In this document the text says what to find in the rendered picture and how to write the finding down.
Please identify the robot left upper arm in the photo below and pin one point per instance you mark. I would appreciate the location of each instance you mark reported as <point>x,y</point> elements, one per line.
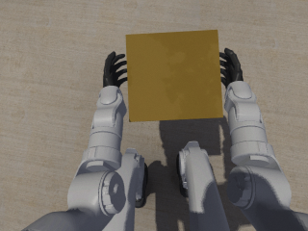
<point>93,199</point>

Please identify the robot right upper arm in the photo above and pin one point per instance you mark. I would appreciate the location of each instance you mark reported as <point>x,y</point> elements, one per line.
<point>263,195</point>

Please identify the robot right thigh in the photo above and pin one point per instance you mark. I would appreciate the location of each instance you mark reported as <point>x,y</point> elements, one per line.
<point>206,211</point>

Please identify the right robot forearm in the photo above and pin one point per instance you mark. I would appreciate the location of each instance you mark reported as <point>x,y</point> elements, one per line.
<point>247,129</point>

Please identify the robot left hand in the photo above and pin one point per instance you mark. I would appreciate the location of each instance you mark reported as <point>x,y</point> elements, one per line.
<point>110,76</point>

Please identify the robot right hand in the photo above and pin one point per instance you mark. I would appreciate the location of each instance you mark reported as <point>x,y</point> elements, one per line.
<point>232,71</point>

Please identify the left robot forearm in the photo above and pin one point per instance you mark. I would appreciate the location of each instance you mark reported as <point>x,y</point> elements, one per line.
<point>103,152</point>

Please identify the carton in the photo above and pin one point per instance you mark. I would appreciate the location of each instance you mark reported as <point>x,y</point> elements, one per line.
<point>173,76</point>

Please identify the left robot shin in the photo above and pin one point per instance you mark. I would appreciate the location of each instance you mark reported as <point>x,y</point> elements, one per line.
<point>139,186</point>

